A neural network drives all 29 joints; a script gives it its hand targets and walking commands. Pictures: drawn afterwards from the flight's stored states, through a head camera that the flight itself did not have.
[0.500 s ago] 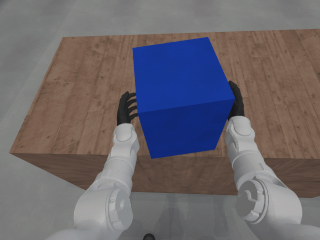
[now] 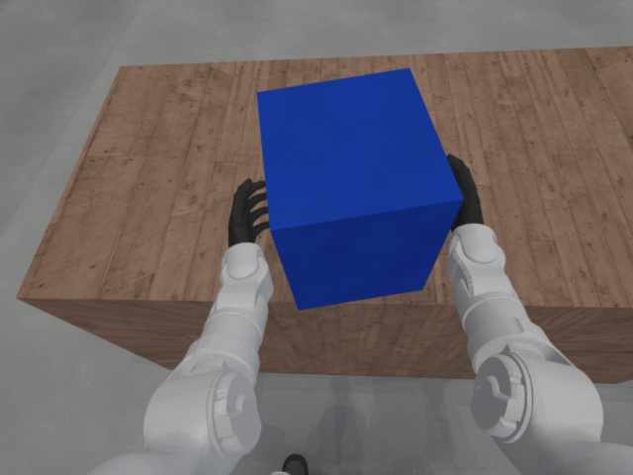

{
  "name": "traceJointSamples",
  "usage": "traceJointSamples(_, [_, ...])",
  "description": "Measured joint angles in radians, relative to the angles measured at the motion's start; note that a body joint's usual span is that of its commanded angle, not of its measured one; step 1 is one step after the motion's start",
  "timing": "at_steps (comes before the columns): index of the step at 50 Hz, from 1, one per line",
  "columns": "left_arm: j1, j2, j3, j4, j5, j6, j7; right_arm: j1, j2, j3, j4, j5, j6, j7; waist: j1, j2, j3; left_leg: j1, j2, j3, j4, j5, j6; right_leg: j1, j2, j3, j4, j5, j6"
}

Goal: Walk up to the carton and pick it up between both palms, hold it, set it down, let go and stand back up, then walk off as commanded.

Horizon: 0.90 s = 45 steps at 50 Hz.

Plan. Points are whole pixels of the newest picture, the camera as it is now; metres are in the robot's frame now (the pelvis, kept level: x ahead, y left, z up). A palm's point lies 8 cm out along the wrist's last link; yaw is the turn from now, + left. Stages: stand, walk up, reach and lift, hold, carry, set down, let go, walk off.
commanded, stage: set down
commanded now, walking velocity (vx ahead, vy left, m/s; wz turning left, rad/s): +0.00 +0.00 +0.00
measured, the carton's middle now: (348, 201) +0.47 -0.02 +0.00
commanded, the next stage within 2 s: none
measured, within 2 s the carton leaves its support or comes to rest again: neither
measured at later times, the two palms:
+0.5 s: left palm (247, 254) +0.40 +0.13 -0.01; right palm (464, 220) +0.42 -0.16 +0.02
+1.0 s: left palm (249, 308) +0.33 +0.13 -0.05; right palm (474, 306) +0.33 -0.18 -0.06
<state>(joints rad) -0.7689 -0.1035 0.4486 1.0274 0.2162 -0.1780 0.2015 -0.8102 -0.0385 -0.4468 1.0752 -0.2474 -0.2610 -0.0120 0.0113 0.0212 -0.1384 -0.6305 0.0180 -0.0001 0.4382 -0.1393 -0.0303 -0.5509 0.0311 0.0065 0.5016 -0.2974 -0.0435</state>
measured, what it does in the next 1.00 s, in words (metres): stands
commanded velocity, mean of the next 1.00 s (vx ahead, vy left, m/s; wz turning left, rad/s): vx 0.00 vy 0.00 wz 0.00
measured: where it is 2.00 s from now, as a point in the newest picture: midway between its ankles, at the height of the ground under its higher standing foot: outside the picture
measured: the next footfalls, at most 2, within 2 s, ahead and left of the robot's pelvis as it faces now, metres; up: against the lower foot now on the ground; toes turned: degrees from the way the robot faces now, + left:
none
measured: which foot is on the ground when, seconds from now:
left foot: down 0.00-1.00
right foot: down 0.00-1.00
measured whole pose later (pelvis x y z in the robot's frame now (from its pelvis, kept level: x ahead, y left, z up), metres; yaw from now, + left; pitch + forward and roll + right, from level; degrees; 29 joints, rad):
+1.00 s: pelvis +0.00 -0.04 +0.00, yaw +1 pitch +24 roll +3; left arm -0.43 -0.12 0.41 0.79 0.19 -0.26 0.11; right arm -0.43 -0.08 0.01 0.98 -0.09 -0.55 -0.12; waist 0.01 0.02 -0.13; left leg -0.70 0.04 0.00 0.38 -0.06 -0.02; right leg -0.64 0.05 -0.01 0.49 -0.27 -0.08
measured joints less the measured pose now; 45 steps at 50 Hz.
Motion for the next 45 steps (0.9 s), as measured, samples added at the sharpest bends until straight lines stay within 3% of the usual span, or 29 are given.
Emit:
traceJointSamples(15, [0.002,0.009,0.0,0.0,0.0,-0.013,-0.001,0.001,-0.022,0.108,0.0,0.008,-0.017,-0.042,0.0,0.0,0.008,-0.004,0.003,0.0,0.0,0.012,0.0,-0.004,0.002,0.0,0.0,0.003,-0.001])
traceJointSamples(30, [0.096,0.008,0.0,-0.003,0.0,-0.01,-0.024,0.05,-0.04,0.255,0.0,0.1,-0.096,-0.08,0.0,0.0,0.012,-0.013,0.003,0.0,0.0,0.031,0.0,-0.012,0.004,0.0,0.0,0.005,-0.012])
traceJointSamples(37, [0.193,-0.006,0.0,-0.1,0.0,-0.023,-0.028,0.111,-0.041,0.305,-0.001,0.108,-0.131,-0.061,0.0,-0.003,0.012,-0.038,0.004,0.0,0.0,0.064,-0.005,-0.035,0.005,0.001,0.0,0.009,-0.031])
traceJointSamples(42, [0.248,-0.007,0.0,-0.106,0.0,-0.053,-0.07,0.239,-0.044,0.402,-0.014,0.133,-0.227,-0.13,0.0,-0.009,-0.004,-0.038,0.005,0.0,-0.039,0.067,0.032,-0.052,0.006,-0.014,0.001,0.009,-0.011])
traceJointSamples(44, [0.266,-0.011,-0.004,-0.148,-0.004,-0.046,-0.074,0.259,-0.044,0.405,-0.014,0.133,-0.254,-0.12,0.0,-0.007,0.013,-0.04,0.008,0.0,-0.049,0.077,0.014,-0.065,0.006,-0.017,0.014,0.01,-0.004])
traceJointSamples(45, [0.285,-0.012,-0.018,-0.188,-0.014,-0.038,-0.075,0.267,-0.044,0.397,-0.014,0.133,-0.261,-0.1,0.0,-0.007,0.017,-0.047,0.01,0.0,-0.049,0.08,-0.006,-0.069,0.009,-0.016,0.007,0.008,-0.042])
